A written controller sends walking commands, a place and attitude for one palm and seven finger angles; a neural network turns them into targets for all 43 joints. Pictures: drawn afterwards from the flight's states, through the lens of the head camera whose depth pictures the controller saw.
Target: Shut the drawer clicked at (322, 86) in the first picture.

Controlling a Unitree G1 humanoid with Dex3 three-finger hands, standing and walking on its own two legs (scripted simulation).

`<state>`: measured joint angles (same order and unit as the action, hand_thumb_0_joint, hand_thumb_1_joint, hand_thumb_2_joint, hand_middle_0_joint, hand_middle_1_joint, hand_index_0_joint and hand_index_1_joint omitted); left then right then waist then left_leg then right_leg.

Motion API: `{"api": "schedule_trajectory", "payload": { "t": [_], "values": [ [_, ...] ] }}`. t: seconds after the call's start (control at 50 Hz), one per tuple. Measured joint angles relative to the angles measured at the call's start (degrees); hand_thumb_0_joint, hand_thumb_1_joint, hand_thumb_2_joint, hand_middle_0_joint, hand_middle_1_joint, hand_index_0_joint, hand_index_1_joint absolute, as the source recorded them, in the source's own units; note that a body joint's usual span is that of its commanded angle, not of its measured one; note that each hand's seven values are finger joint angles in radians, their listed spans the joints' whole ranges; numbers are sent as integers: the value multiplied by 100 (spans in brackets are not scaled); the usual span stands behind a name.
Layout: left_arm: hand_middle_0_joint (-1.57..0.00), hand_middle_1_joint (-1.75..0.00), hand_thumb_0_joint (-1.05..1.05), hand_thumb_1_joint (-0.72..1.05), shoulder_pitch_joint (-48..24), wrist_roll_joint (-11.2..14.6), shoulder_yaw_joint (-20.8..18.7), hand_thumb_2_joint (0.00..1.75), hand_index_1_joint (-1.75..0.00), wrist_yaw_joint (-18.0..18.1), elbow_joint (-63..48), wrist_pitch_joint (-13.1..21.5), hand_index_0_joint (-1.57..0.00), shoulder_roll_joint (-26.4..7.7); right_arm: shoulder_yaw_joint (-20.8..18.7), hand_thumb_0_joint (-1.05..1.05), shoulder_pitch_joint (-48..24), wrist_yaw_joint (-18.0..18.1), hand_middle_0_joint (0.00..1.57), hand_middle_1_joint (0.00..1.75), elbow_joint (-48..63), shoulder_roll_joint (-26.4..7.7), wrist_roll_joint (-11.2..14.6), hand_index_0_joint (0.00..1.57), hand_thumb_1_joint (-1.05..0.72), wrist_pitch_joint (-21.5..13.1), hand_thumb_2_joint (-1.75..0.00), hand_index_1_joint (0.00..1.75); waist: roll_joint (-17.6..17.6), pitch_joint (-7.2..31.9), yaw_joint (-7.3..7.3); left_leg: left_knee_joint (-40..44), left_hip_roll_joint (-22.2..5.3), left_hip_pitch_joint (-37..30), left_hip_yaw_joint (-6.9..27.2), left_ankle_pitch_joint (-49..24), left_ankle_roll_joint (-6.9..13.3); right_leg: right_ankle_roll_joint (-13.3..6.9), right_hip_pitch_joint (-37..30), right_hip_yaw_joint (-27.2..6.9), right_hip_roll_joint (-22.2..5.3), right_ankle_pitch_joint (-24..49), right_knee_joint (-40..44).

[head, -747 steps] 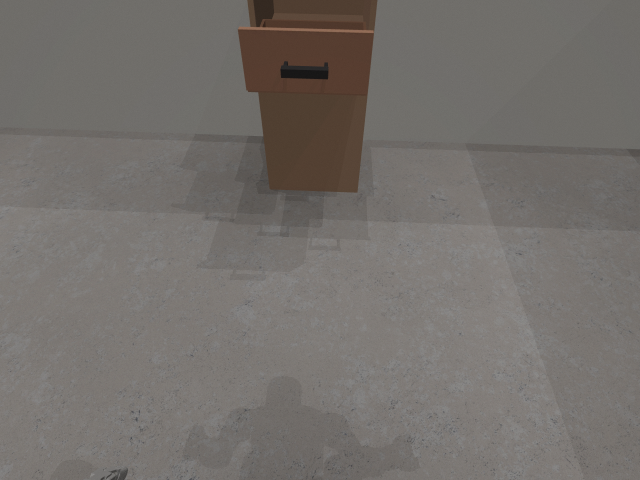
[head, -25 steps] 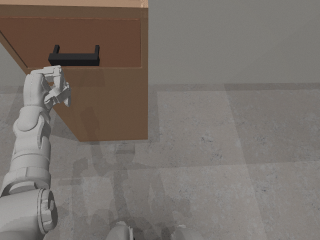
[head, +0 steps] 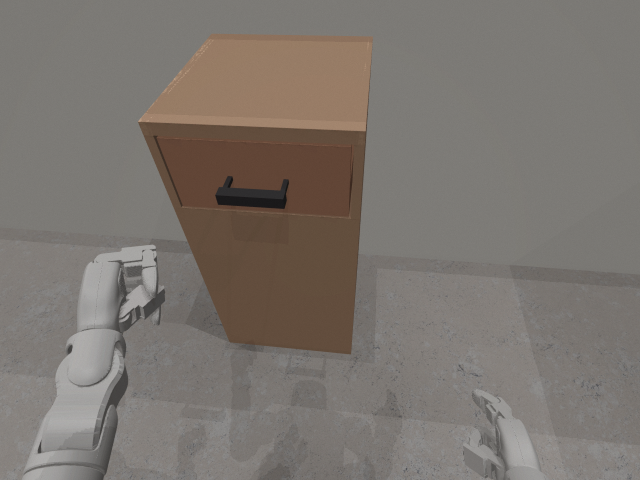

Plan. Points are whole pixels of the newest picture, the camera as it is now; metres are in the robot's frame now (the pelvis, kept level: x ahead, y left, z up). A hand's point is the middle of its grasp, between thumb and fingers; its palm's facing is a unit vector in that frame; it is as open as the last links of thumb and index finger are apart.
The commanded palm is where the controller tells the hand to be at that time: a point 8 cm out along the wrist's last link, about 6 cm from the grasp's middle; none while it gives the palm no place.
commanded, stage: draw the hand back to the body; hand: left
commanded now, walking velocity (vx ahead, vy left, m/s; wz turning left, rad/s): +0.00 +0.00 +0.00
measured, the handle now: (254, 190) +0.64 +0.19 -0.02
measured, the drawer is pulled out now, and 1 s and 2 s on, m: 0.00 0.00 0.00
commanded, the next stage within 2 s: step back with the hand held close in 0.56 s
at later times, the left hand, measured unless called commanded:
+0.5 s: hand (58, 380) +0.16 +0.23 +0.17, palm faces +0.41 -0.81 -0.41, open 3.3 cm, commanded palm +0.12 +0.27 +0.18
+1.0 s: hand (62, 376) +0.17 +0.24 +0.16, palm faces +0.29 -0.82 -0.50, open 3.2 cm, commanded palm +0.11 +0.28 +0.18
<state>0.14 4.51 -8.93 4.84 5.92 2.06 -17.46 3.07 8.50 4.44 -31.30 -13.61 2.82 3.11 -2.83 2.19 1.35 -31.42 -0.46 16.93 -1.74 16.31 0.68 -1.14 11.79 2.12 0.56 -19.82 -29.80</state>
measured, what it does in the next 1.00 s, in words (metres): stands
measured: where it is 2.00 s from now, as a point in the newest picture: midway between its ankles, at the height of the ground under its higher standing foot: outside the picture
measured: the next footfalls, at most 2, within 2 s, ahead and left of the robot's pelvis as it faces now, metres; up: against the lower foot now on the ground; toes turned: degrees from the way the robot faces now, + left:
none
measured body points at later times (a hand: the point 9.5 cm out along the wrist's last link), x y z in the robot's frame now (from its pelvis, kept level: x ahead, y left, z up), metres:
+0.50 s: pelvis -0.01 -0.01 +0.01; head -0.03 -0.04 +0.46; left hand +0.14 +0.27 +0.20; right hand +0.18 -0.23 -0.08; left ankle +0.00 +0.11 -0.73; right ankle -0.05 -0.11 -0.73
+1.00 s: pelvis -0.02 +0.00 +0.01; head +0.00 -0.02 +0.46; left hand +0.15 +0.28 +0.19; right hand +0.15 -0.24 -0.08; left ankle +0.00 +0.11 -0.73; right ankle -0.05 -0.11 -0.73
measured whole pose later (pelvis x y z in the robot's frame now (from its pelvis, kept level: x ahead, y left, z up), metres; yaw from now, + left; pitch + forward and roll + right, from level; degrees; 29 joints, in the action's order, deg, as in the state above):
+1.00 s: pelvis -0.02 +0.00 +0.01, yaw +0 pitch +1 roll +0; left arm 35.6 4.0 -19.2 5.6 -28.3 9.7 -21.8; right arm -1.1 9.7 4.2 -31.4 -14.4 1.0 3.5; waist -3.8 -1.1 -0.1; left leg -24.4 -0.5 14.3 -2.1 10.8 1.0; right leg -0.5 9.3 1.8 0.7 -14.1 -22.7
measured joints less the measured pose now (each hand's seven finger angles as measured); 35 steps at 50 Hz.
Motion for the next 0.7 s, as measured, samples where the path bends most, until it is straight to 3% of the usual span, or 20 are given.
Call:
{"api": "schedule_trajectory", "payload": {
  "t": [0.2,0.42,0.56,0.7],
  "values": [
    [-140,-159,1,90,1512,13,-191,90,-160,31,-1670,-2,-140,9,69,1,64,-68,20,30,-148,73,-138,20,-91,-178,-90,30,-94,-185,107,652,15,-771,-8,-294,-22,-11,-756,-9,3,291,638],
    [-140,-159,1,89,3071,13,-717,90,-160,77,-3206,298,-140,-159,-111,1,305,-58,20,30,-339,-17,-207,20,-91,-519,-90,29,-221,-207,189,707,-49,-947,40,-328,-63,-50,-1004,31,76,388,832],
    [-140,-159,1,89,3054,-21,-709,90,-160,106,-3069,415,-141,-37,-186,1,306,33,20,30,-423,-54,-221,20,-91,-659,-90,29,-261,-287,242,704,-54,-960,94,-370,-73,-67,-1033,85,86,405,823],
    [-140,-159,1,89,2939,-39,-632,90,-160,112,-2989,401,-141,-6,-159,1,272,64,20,30,-451,6,-251,20,-91,-775,-90,29,-186,-320,206,735,-94,-1006,68,-377,-99,-93,-1070,54,124,433,870]
  ]
}}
